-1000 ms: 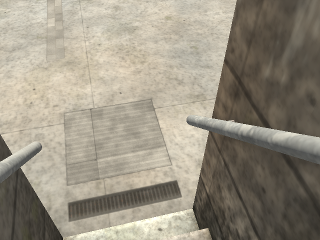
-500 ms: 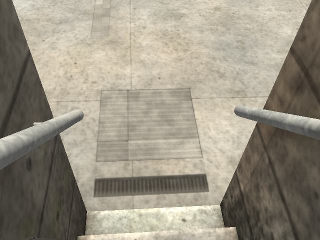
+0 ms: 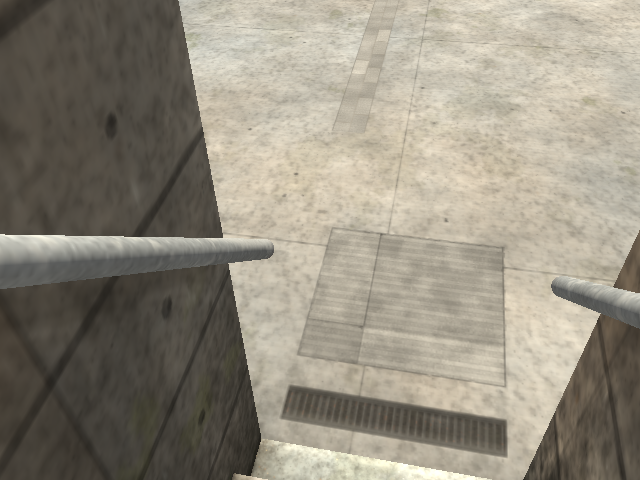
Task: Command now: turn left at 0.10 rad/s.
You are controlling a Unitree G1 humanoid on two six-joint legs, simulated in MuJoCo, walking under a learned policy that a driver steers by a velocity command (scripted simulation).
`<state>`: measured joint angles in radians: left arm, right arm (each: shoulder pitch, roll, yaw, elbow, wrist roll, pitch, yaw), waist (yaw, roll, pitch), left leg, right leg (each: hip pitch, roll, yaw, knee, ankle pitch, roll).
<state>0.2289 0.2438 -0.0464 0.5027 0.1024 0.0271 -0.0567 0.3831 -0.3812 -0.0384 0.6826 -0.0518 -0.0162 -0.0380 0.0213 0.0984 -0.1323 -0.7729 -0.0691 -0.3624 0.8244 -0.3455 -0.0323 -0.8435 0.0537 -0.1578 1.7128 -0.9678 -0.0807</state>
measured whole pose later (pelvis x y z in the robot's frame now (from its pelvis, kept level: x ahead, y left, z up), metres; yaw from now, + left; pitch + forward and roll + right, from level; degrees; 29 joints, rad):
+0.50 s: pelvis -0.02 +0.02 +0.15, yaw +0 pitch +7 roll +3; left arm 0.25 0.21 -0.02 0.83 0.05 -0.07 -0.07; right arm 0.10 -0.22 0.02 0.66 -0.08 -0.09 0.03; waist 0.08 -0.02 -0.10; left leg -0.55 -0.01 0.13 0.93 -0.52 0.05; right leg -0.71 -0.02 0.02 1.12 -0.34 0.02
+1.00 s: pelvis +0.06 +0.00 +0.08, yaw -1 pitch +7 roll +0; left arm 0.49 0.08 -0.05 1.02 0.08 -0.11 -0.01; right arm 0.02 -0.18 0.01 0.78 -0.11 -0.06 0.09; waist 0.15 0.02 -0.09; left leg -0.76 0.04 0.04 0.84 0.25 0.01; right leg -0.59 0.08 -0.08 1.37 -0.91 -0.10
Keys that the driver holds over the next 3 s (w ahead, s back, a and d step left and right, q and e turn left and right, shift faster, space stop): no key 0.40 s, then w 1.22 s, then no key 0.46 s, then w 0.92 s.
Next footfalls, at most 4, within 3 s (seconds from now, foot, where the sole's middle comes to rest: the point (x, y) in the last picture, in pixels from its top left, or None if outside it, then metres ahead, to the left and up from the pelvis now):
0.38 left None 0.00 0.13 -0.56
0.68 right None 0.00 -0.07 -0.56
1.08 left None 0.19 0.10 -0.78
1.52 right None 0.39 -0.15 -0.99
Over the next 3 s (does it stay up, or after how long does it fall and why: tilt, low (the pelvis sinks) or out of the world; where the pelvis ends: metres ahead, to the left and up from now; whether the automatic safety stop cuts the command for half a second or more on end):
stays up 0.81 -0.10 -0.63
